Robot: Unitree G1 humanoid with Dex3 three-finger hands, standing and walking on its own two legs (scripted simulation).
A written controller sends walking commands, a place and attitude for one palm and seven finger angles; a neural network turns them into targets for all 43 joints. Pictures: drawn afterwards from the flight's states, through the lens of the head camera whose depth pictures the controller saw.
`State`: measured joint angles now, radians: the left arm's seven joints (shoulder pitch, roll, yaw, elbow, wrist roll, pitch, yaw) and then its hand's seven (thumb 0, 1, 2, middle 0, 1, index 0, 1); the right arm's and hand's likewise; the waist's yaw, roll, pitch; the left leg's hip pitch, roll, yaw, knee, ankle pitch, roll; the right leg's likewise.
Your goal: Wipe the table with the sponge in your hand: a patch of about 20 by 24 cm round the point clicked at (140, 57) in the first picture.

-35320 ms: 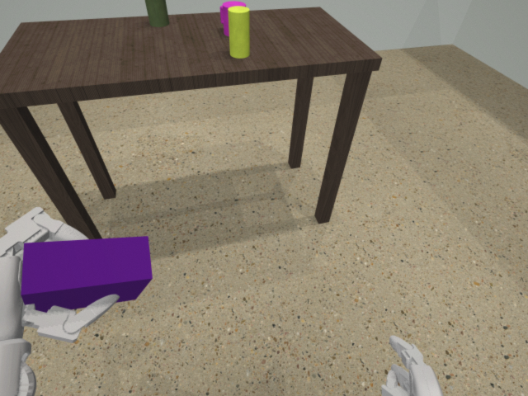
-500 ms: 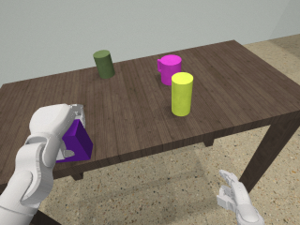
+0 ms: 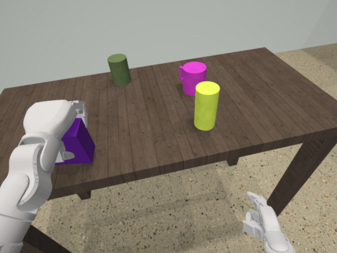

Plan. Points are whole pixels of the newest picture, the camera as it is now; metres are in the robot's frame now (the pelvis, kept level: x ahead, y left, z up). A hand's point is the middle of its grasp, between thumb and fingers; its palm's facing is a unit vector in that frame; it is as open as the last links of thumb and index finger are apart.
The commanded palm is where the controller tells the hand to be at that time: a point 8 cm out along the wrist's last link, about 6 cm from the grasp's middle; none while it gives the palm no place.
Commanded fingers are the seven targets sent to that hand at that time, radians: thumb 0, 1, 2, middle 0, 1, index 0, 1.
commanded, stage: move the sponge above the wiping area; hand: left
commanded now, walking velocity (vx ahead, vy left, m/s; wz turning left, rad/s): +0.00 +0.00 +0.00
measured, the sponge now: (67, 147) +0.27 +0.31 +0.12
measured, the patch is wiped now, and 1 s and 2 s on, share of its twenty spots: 0.15 0.15 0.15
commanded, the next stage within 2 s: lower the sponge onto the table in 1.50 s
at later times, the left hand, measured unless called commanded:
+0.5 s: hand (52, 116) +0.28 +0.31 +0.21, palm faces +0.27 +0.00 -0.96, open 9.4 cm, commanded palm +0.23 +0.30 +0.26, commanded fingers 0.00 0.10 1.30 -1.20 -1.60 -1.20 -1.60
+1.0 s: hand (38, 110) +0.28 +0.33 +0.23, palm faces +0.30 -0.01 -0.95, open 9.4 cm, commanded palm +0.23 +0.29 +0.26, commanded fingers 0.00 0.10 1.30 -1.20 -1.60 -1.20 -1.60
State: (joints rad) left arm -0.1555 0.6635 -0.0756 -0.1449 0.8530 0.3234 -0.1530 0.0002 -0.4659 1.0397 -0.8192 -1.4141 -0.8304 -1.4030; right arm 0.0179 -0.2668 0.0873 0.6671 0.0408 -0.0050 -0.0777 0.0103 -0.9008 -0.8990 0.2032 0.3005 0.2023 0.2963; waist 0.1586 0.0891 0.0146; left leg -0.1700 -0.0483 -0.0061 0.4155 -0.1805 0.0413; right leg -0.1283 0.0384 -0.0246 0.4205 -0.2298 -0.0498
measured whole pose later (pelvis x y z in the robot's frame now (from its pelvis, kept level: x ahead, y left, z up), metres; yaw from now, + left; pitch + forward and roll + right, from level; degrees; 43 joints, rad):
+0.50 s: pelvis +0.01 +0.00 +0.00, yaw +0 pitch -4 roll +0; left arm -0.16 0.67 0.00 -0.20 0.81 0.39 -0.08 0.00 -0.47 1.04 -0.83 -1.42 -0.84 -1.41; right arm 0.00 -0.25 0.09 0.67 0.05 0.03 -0.04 0.01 -0.90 -0.90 0.20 0.30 0.20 0.30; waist 0.17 0.10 0.00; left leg -0.15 -0.05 0.00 0.41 -0.19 0.04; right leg -0.11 0.04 -0.02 0.40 -0.23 -0.05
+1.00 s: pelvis +0.01 +0.00 +0.00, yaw +0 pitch -3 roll +0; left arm -0.20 0.67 0.07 -0.15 0.80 0.49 -0.11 0.00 -0.47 1.04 -0.82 -1.42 -0.83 -1.41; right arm 0.00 -0.27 0.09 0.66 0.07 0.05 -0.04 0.01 -0.90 -0.90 0.20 0.30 0.20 0.30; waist 0.15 0.11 -0.01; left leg -0.16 -0.04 0.00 0.40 -0.18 0.04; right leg -0.12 0.04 -0.02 0.39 -0.22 -0.05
